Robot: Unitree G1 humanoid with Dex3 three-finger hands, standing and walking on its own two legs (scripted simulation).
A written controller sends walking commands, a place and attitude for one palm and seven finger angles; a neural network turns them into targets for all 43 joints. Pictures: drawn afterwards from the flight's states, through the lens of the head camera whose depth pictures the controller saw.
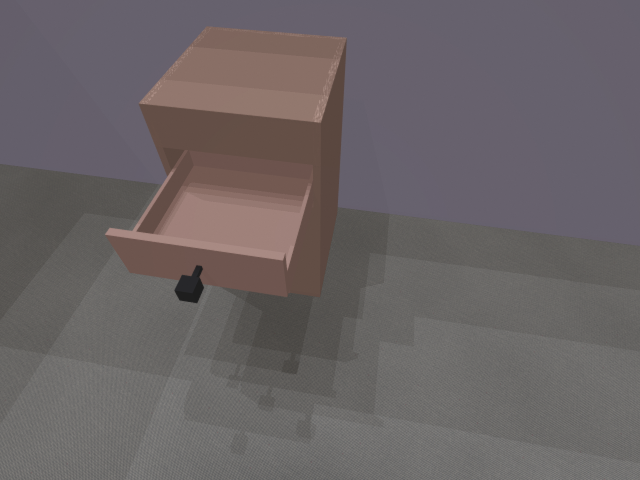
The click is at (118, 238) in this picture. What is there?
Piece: drawer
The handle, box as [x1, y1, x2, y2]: [174, 265, 203, 302]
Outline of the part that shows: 201,266 196,265 191,276 181,276 174,290 180,300 197,302 203,288 199,278 199,274 202,269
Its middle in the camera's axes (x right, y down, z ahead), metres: -0.28 +0.09 +0.83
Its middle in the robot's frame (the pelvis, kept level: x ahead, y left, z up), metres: +0.52 +0.31 -0.23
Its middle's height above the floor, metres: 0.55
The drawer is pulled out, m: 0.30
